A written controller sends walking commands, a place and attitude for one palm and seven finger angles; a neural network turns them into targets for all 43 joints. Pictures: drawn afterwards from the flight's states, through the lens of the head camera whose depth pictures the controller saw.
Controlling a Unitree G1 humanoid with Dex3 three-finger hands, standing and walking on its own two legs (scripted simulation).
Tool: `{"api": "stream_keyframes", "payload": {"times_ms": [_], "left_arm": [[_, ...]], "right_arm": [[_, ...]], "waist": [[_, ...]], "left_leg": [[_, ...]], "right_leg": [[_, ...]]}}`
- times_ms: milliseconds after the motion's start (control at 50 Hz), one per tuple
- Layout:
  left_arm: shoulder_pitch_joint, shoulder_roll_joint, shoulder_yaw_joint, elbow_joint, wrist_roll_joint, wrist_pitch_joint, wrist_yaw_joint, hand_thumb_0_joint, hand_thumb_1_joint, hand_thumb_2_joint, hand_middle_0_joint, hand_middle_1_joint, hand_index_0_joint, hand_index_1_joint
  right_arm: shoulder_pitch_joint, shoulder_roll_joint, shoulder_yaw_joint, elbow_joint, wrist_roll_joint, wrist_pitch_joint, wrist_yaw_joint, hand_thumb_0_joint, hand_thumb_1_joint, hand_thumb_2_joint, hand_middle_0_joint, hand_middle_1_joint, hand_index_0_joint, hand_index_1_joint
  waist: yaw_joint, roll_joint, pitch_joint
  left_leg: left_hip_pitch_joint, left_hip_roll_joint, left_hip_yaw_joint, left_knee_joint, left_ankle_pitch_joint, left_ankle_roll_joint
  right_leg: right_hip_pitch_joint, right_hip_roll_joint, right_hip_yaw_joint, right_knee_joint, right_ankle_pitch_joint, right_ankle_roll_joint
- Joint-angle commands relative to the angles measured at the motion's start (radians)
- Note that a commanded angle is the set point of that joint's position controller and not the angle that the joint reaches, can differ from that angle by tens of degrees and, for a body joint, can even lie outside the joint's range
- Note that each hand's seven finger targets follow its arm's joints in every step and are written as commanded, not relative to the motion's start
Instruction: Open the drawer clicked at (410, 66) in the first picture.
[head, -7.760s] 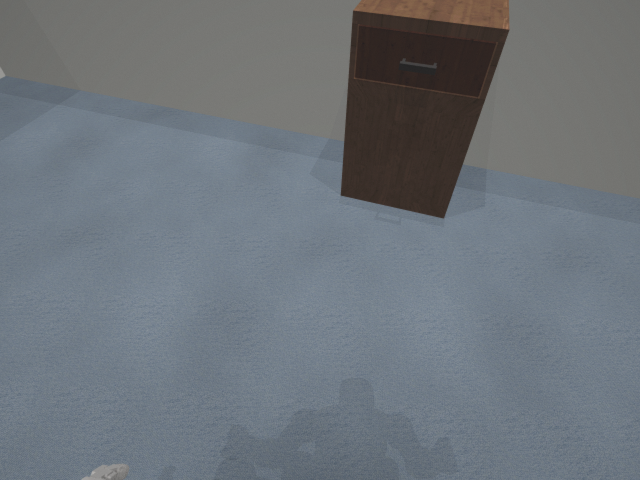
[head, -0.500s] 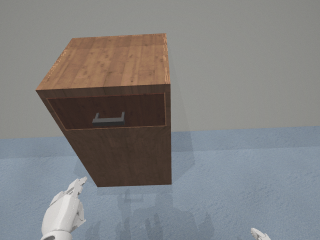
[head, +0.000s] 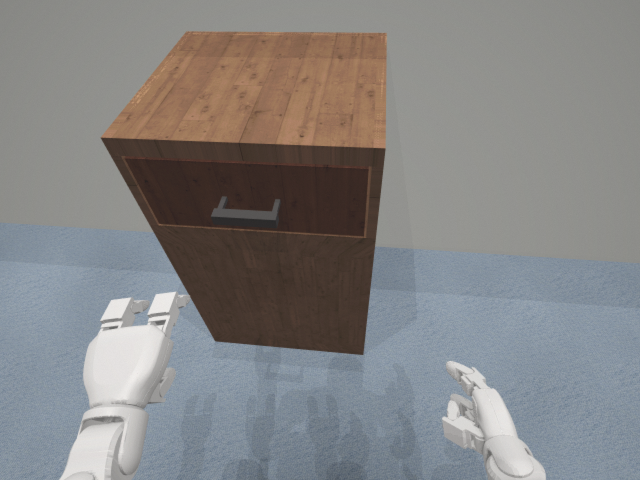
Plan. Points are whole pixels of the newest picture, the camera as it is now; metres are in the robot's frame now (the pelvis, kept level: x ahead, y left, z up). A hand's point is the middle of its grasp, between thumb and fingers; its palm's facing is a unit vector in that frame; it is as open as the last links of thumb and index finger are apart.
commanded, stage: raise the hand with hooked fingers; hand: left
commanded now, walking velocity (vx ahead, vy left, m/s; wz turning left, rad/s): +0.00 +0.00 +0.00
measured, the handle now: (247, 210) +0.57 +0.22 -0.05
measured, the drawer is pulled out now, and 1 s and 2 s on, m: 0.00 0.00 0.00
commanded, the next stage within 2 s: move the hooked fingers above the handle in 1.18 s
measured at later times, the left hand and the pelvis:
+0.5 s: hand (158, 295) +0.30 +0.24 +0.08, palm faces +0.08 -0.08 -0.99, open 13.1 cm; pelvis +0.03 +0.01 +0.03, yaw +0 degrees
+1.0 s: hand (160, 261) +0.32 +0.24 +0.11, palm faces +0.01 -0.07 -1.00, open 13.8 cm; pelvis +0.02 +0.00 +0.04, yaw +0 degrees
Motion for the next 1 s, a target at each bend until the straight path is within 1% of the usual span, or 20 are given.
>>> {"api": "stream_keyframes", "payload": {"times_ms": [0, 60, 100, 120, 180, 260, 280, 400, 420, 460, 480, 520, 600, 760, 780, 820, 840, 920, 940, 980], "left_arm": [[-0.041, 0.135, 0.058, -0.196, -0.02, 0.013, -0.06, 0.0, 0.037, 0.53, -0.262, -0.855, -0.262, -0.855], [-0.034, 0.181, 0.115, -0.233, -0.014, -0.026, -0.078, 0.0, -0.033, 0.5, -0.267, -0.9, -0.267, -0.9], [-0.069, 0.19, 0.132, -0.257, -0.009, -0.053, -0.07, 0.0, -0.08, 0.48, -0.27, -0.93, -0.27, -0.93], [-0.08, 0.207, 0.156, -0.28, -0.007, -0.063, -0.06, 0.0, -0.103, 0.47, -0.272, -0.945, -0.272, -0.945], [-0.092, 0.195, 0.156, -0.308, -0.017, -0.079, -0.032, 0.0, -0.173, 0.44, -0.277, -0.99, -0.277, -0.99], [-0.142, 0.198, 0.15, -0.297, -0.036, -0.054, -0.027, 0.0, -0.267, 0.4, -0.283, -1.05, -0.283, -1.05], [-0.152, 0.197, 0.142, -0.295, -0.036, -0.044, -0.034, 0.0, -0.29, 0.39, -0.285, -1.065, -0.285, -1.065], [-0.264, 0.223, 0.115, -0.271, -0.048, 0.001, -0.108, 0.0, -0.43, 0.33, -0.295, -1.155, -0.295, -1.155], [-0.29, 0.226, 0.116, -0.276, -0.05, 0.004, -0.122, 0.0, -0.453, 0.32, -0.297, -1.17, -0.297, -1.17], [-0.33, 0.236, 0.111, -0.255, -0.051, 0.008, -0.142, 0.0, -0.5, 0.3, -0.3, -1.2, -0.3, -1.2], [-0.347, 0.246, 0.12, -0.242, -0.052, 0.008, -0.154, 0.0, -0.5, 0.3, -0.3, -1.2, -0.3, -1.2], [-0.394, 0.272, 0.137, -0.235, -0.052, 0.008, -0.173, 0.0, -0.5, 0.3, -0.3, -1.2, -0.3, -1.2], [-0.483, 0.267, 0.114, -0.18, -0.059, 0.012, -0.211, 0.0, -0.5, 0.3, -0.3, -1.2, -0.3, -1.2], [-0.654, 0.315, 0.119, -0.115, -0.081, -0.015, -0.284, 0.0, -0.5, 0.3, -0.3, -1.2, -0.3, -1.2], [-0.629, 0.302, 0.111, -0.101, -0.086, -0.02, -0.292, 0.0, -0.5, 0.3, -0.3, -1.2, -0.3, -1.2], [-0.574, 0.302, 0.128, -0.081, -0.094, -0.032, -0.308, 0.0, -0.5, 0.3, -0.3, -1.2, -0.3, -1.2], [-0.565, 0.285, 0.11, -0.08, -0.097, -0.038, -0.312, 0.0, -0.5, 0.3, -0.3, -1.2, -0.3, -1.2], [-0.584, 0.324, 0.155, -0.152, -0.095, -0.083, -0.294, 0.0, -0.5, 0.3, -0.3, -1.2, -0.3, -1.2], [-0.585, 0.319, 0.154, -0.145, -0.089, -0.088, -0.282, 0.0, -0.5, 0.3, -0.3, -1.2, -0.3, -1.2], [-0.597, 0.322, 0.163, -0.159, -0.087, -0.101, -0.257, 0.0, -0.5, 0.3, -0.3, -1.2, -0.3, -1.2]], "right_arm": [[-0.07, -0.15, -0.043, -0.157, 0.013, -0.04, -0.024, 0.0, -0.9, -0.9, 0.2, 0.3, 0.2, 0.3], [-0.052, -0.147, -0.044, -0.148, 0.008, -0.046, -0.024, 0.0, -0.9, -0.9, 0.2, 0.3, 0.2, 0.3], [-0.042, -0.147, -0.051, -0.139, 0.003, -0.047, -0.021, 0.0, -0.9, -0.9, 0.2, 0.3, 0.2, 0.3], [-0.044, -0.15, -0.057, -0.139, 0.0, -0.048, -0.022, 0.0, -0.9, -0.9, 0.2, 0.3, 0.2, 0.3], [-0.025, -0.152, -0.072, -0.128, 0.002, -0.051, -0.014, 0.0, -0.9, -0.9, 0.2, 0.3, 0.2, 0.3], [-0.019, -0.165, -0.085, -0.114, 0.011, -0.048, -0.012, 0.0, -0.9, -0.9, 0.2, 0.3, 0.2, 0.3], [-0.023, -0.166, -0.087, -0.111, 0.014, -0.046, -0.012, 0.0, -0.9, -0.9, 0.2, 0.3, 0.2, 0.3], [-0.037, -0.171, -0.082, -0.103, 0.032, -0.031, -0.023, 0.0, -0.9, -0.9, 0.2, 0.3, 0.2, 0.3], [-0.042, -0.173, -0.08, -0.105, 0.036, -0.028, -0.025, 0.0, -0.9, -0.9, 0.2, 0.3, 0.2, 0.3], [-0.038, -0.169, -0.075, -0.099, 0.037, -0.024, -0.027, 0.0, -0.9, -0.9, 0.2, 0.3, 0.2, 0.3], [-0.036, -0.169, -0.075, -0.098, 0.038, -0.022, -0.029, 0.0, -0.9, -0.9, 0.2, 0.3, 0.2, 0.3], [-0.043, -0.168, -0.07, -0.1, 0.042, -0.017, -0.032, 0.0, -0.9, -0.9, 0.2, 0.3, 0.2, 0.3], [-0.042, -0.163, -0.063, -0.091, 0.05, -0.01, -0.039, 0.0, -0.9, -0.9, 0.2, 0.3, 0.2, 0.3], [-0.036, -0.168, -0.055, -0.079, 0.059, -0.008, -0.051, 0.0, -0.9, -0.9, 0.2, 0.3, 0.2, 0.3], [-0.033, -0.165, -0.055, -0.083, 0.059, -0.01, -0.051, 0.0, -0.9, -0.9, 0.2, 0.3, 0.2, 0.3], [-0.029, -0.171, -0.059, -0.085, 0.061, -0.01, -0.045, 0.0, -0.9, -0.9, 0.2, 0.3, 0.2, 0.3], [-0.028, -0.17, -0.058, -0.087, 0.061, -0.01, -0.042, 0.0, -0.9, -0.9, 0.2, 0.3, 0.2, 0.3], [-0.025, -0.177, -0.067, -0.09, 0.056, -0.013, -0.034, 0.0, -0.9, -0.9, 0.2, 0.3, 0.2, 0.3], [-0.018, -0.174, -0.068, -0.088, 0.055, -0.013, -0.035, 0.0, -0.9, -0.9, 0.2, 0.3, 0.2, 0.3], [-0.013, -0.174, -0.073, -0.08, 0.058, -0.017, -0.033, 0.0, -0.9, -0.9, 0.2, 0.3, 0.2, 0.3]], "waist": [[-0.021, -0.096, -0.144], [0.001, -0.052, -0.168], [-0.003, -0.046, -0.178], [0.002, -0.018, -0.187], [-0.009, 0.015, -0.221], [-0.02, -0.016, -0.218], [-0.018, -0.002, -0.221], [-0.012, -0.017, -0.196], [-0.011, 0.012, -0.195], [-0.01, 0.0, -0.17], [-0.008, -0.025, -0.17], [-0.004, -0.006, -0.169], [-0.009, -0.019, -0.153], [-0.013, -0.031, -0.162], [-0.006, -0.024, -0.164], [0.002, -0.054, -0.161], [0.001, -0.044, -0.138], [0.009, -0.028, -0.181], [0.007, -0.036, -0.183], [0.005, -0.009, -0.184]], "left_leg": [[0.098, -0.02, 0.018, -0.213, 0.305, 0.04], [0.131, -0.018, 0.021, -0.234, 0.354, 0.039], [0.145, -0.019, 0.02, -0.238, 0.38, 0.038], [0.156, -0.019, 0.02, -0.238, 0.404, 0.038], [0.2, -0.016, 0.019, -0.227, 0.482, 0.033], [0.206, -0.014, 0.018, -0.235, 0.51, 0.031], [0.216, -0.013, 0.021, -0.24, 0.526, 0.031], [0.244, -0.014, 0.029, -0.291, 0.52, 0.033], [0.255, -0.013, 0.028, -0.301, 0.526, 0.032], [0.263, -0.015, 0.034, -0.319, 0.511, 0.032], [0.262, -0.015, 0.036, -0.327, 0.507, 0.033], [0.268, -0.019, 0.041, -0.344, 0.498, 0.033], [0.28, -0.024, 0.053, -0.367, 0.482, 0.034], [0.296, -0.029, 0.056, -0.405, 0.458, 0.036], [0.298, -0.032, 0.059, -0.406, 0.458, 0.038], [0.287, -0.031, 0.06, -0.411, 0.462, 0.037], [0.279, -0.031, 0.063, -0.416, 0.46, 0.035], [0.288, -0.03, 0.054, -0.418, 0.484, 0.034], [0.287, -0.03, 0.054, -0.417, 0.478, 0.034], [0.294, -0.028, 0.051, -0.417, 0.488, 0.031]], "right_leg": [[0.241, 0.024, 0.002, -0.202, 0.246, -0.059], [0.289, 0.019, 0.002, -0.207, 0.28, -0.061], [0.296, 0.019, 0.003, -0.209, 0.306, -0.062], [0.303, 0.02, 0.005, -0.209, 0.316, -0.063], [0.295, 0.018, -0.008, -0.198, 0.368, -0.064], [0.309, 0.013, -0.017, -0.204, 0.401, -0.057], [0.315, 0.012, -0.017, -0.207, 0.413, -0.057], [0.369, 0.006, -0.027, -0.25, 0.404, -0.053], [0.372, 0.009, -0.026, -0.258, 0.397, -0.055], [0.386, 0.007, -0.031, -0.276, 0.393, -0.054], [0.398, 0.007, -0.032, -0.282, 0.395, -0.052], [0.422, 0.009, -0.025, -0.301, 0.399, -0.054], [0.44, 0.007, -0.031, -0.328, 0.399, -0.05], [0.485, 0.005, -0.034, -0.371, 0.383, -0.046], [0.492, 0.003, -0.033, -0.374, 0.389, -0.045], [0.502, 0.007, -0.03, -0.382, 0.394, -0.045], [0.495, 0.002, -0.032, -0.38, 0.389, -0.045], [0.508, 0.005, -0.028, -0.378, 0.4, -0.048], [0.498, 0.003, -0.032, -0.373, 0.386, -0.047], [0.486, 0.004, -0.034, -0.371, 0.388, -0.05]]}}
